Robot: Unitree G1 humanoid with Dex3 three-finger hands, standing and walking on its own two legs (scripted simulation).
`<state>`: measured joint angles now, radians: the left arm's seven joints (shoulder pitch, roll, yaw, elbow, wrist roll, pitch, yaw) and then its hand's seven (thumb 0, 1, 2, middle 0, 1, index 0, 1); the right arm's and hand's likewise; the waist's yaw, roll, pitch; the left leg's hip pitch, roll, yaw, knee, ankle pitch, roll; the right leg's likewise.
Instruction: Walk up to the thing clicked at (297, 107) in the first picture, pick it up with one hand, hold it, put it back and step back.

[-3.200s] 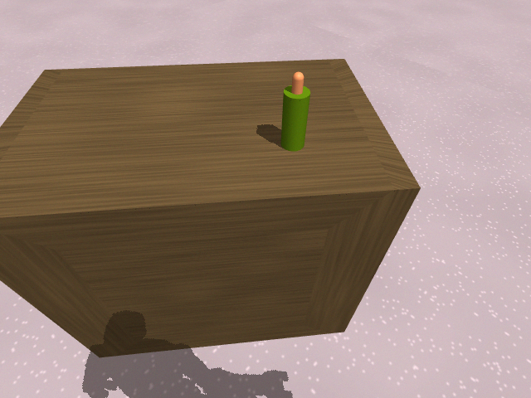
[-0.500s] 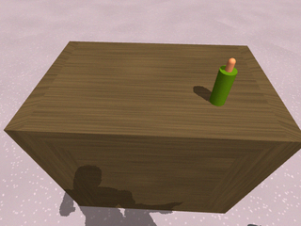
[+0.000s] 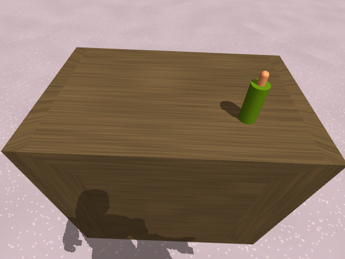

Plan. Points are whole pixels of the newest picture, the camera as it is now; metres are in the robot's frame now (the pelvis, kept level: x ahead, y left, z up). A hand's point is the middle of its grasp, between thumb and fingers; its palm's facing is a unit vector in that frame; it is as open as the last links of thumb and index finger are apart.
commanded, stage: walk up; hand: right
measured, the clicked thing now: (255, 97) +0.52 -0.21 +0.10
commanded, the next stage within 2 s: stand in 0.38 s
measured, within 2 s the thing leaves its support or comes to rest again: neither
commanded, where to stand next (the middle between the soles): +0.06 +0.00 m, yaw -1 degrees
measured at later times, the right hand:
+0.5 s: hand out of the picture +0.10 -0.25 -0.16, palm faces -0.03 +0.94 -0.34, open 7.4 cm
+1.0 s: hand out of the picture +0.09 -0.26 -0.16, palm faces -0.03 +0.94 -0.33, open 7.4 cm
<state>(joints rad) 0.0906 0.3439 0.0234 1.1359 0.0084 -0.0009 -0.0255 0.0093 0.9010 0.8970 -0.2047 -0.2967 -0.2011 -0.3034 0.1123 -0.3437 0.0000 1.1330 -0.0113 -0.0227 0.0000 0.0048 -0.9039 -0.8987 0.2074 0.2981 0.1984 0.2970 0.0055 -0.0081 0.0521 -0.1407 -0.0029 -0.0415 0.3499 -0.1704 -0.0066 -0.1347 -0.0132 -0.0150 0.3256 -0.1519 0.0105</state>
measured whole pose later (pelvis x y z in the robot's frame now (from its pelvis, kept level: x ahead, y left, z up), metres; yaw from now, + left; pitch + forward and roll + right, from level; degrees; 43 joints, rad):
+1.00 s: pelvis +0.02 -0.01 +0.00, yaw +0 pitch -2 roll +0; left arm 0.10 0.35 -0.01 1.13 0.01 -0.02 -0.01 0.01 0.90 0.90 -0.20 -0.30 -0.20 -0.30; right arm 0.11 -0.35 0.00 1.14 -0.01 -0.01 0.00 0.00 -0.90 -0.90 0.21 0.30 0.20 0.30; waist 0.00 0.01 0.05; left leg -0.10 0.00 -0.04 0.31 -0.18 -0.02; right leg -0.12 -0.01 -0.02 0.32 -0.18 0.00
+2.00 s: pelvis +0.02 -0.01 +0.00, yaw -1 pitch -2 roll +0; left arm 0.11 0.35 -0.01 1.12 0.01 -0.02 -0.01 0.01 0.90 0.90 -0.21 -0.30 -0.20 -0.30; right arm 0.12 -0.36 0.00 1.12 -0.01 -0.01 0.00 0.00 -0.90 -0.90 0.21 0.30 0.20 0.30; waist 0.00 0.01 0.04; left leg -0.09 0.02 -0.03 0.30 -0.18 -0.03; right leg -0.11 0.00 -0.01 0.32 -0.18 -0.01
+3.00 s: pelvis +0.02 +0.00 -0.01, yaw -1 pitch +3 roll +0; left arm 0.09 0.26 0.10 0.83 -0.04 -0.09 0.05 0.01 0.32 0.33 -0.06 -0.07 -0.06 -0.08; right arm 0.11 -0.30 -0.14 0.72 0.05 -0.09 -0.07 0.01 -0.31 -0.34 0.08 0.07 0.07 0.07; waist -0.01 0.00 -0.01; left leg -0.25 0.00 -0.02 0.43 -0.23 -0.01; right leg -0.27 -0.01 0.01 0.45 -0.23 0.00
